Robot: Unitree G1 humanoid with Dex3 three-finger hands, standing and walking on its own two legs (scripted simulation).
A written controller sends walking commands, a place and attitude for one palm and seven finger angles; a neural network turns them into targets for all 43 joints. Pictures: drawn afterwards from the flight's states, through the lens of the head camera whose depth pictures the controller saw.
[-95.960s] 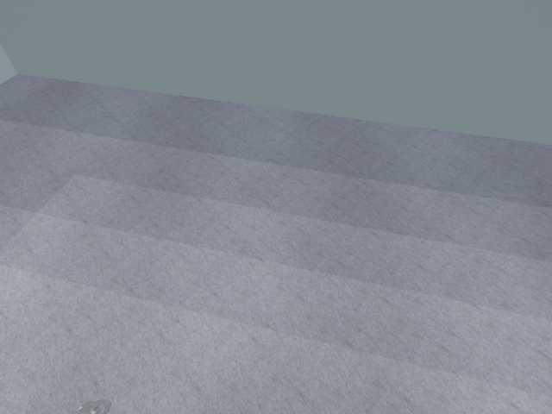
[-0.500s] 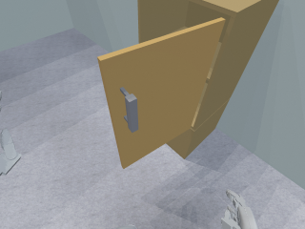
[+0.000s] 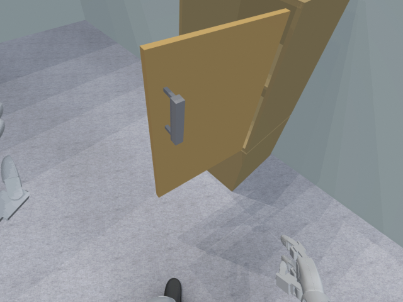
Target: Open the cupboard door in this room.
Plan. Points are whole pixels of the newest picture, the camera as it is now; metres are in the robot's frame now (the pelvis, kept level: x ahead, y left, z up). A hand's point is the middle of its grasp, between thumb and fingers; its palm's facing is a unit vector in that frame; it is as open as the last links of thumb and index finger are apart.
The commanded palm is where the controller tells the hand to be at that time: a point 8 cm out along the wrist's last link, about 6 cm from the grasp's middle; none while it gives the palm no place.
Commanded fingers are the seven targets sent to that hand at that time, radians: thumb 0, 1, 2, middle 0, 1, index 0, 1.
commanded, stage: stop stepping back and stand still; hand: left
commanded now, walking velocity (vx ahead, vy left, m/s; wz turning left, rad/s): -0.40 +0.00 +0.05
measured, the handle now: (172, 116) +0.51 +0.14 +0.05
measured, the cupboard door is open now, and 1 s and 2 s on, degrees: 81 81 81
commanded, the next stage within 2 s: let the arm hang, fingers relaxed in 1.18 s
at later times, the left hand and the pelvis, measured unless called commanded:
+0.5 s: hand out of the picture +0.12 +0.27 +0.17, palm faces +0.46 -0.77 -0.43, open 7.4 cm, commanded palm +0.06 +0.30 +0.18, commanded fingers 0.00 0.90 0.90 -0.20 -0.30 -0.20 -0.30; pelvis -0.08 +0.00 +0.01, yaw -1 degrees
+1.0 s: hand out of the picture +0.09 +0.30 +0.16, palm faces +0.44 -0.80 -0.42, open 7.4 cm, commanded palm +0.03 +0.34 +0.18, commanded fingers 0.00 0.90 0.90 -0.20 -0.30 -0.20 -0.30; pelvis -0.11 +0.04 +0.00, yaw -1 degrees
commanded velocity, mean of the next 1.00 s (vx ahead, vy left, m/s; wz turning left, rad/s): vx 0.10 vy -0.01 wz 0.01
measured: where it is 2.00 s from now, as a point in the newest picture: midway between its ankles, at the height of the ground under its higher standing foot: outside the picture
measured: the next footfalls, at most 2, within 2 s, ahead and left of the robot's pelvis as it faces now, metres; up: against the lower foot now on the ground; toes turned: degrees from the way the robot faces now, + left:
right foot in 0.02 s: -0.11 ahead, -0.14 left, -0.01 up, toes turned -1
right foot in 0.32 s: -0.05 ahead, -0.07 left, +0.00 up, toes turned -6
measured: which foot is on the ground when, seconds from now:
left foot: down 0.00-0.30, up 0.32-0.56, down 0.58-1.00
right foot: up 0.00-0.00, down 0.02-0.12, up 0.14-0.30, down 0.32-1.00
